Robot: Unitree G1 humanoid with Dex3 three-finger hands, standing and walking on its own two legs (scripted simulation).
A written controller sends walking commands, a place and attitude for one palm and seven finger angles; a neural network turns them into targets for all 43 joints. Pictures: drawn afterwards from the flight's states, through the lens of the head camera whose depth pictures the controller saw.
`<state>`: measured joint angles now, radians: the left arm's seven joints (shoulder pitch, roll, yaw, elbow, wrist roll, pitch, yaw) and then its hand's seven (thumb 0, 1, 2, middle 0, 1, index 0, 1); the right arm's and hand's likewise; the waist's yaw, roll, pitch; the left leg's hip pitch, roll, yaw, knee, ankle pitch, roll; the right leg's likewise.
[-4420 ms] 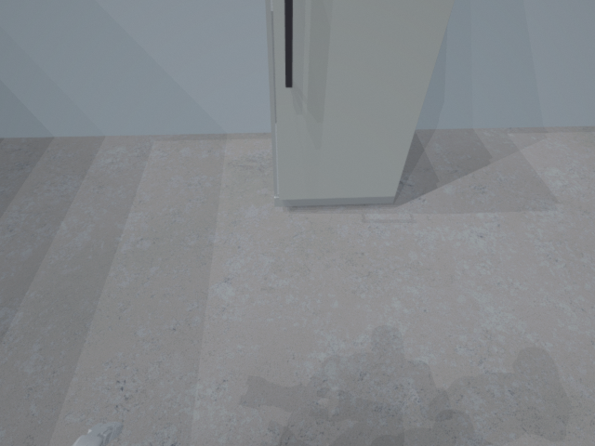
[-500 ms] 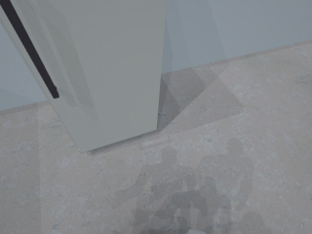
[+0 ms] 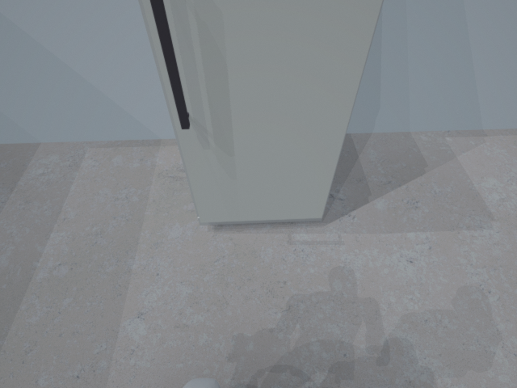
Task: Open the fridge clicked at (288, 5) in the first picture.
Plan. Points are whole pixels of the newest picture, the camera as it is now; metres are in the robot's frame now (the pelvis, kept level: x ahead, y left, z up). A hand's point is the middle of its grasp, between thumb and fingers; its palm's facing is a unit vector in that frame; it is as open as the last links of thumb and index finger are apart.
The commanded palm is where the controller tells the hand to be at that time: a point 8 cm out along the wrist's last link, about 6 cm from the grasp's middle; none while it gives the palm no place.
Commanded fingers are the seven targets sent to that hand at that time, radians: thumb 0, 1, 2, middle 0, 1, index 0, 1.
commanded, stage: turn to face it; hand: left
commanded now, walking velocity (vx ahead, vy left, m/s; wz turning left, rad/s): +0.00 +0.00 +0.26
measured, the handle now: (169, 44) +0.79 +0.28 +0.12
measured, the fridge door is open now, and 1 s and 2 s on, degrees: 0 0 0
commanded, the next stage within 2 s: take the last steps up to it in 0.04 s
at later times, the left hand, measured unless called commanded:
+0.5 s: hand out of the picture +0.05 +0.22 -0.16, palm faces +0.10 -0.97 -0.20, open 7.4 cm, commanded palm none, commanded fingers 0.00 0.90 0.90 -0.20 -0.30 -0.20 -0.30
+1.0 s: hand out of the picture +0.04 +0.12 -0.16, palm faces +0.25 -0.96 -0.15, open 7.3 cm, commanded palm none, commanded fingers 0.00 0.90 0.90 -0.20 -0.30 -0.20 -0.30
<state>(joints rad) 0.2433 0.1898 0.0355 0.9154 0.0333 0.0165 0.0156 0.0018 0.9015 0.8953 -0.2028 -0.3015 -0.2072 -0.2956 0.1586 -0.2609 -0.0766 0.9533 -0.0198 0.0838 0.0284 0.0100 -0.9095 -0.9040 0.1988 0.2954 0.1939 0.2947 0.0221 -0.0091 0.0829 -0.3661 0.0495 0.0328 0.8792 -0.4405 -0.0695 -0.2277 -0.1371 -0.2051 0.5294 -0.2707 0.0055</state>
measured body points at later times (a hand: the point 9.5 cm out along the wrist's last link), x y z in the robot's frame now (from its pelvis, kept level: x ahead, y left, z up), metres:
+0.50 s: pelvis +0.02 +0.02 +0.01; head +0.02 +0.03 +0.46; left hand +0.04 +0.27 -0.15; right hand +0.04 -0.21 -0.15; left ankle -0.03 +0.13 -0.74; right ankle +0.04 -0.10 -0.71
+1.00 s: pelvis +0.16 +0.00 +0.00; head +0.18 +0.00 +0.45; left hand +0.03 +0.18 -0.15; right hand +0.26 -0.21 -0.16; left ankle +0.25 +0.16 -0.69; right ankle +0.06 -0.10 -0.74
